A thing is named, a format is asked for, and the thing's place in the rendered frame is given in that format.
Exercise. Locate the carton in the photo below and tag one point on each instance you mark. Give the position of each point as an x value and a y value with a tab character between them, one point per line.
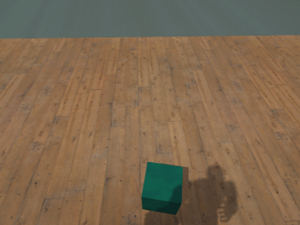
162	188

